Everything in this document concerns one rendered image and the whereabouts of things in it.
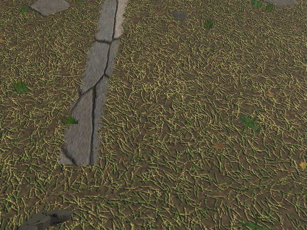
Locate robot left hand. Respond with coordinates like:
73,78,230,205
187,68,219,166
14,209,72,230

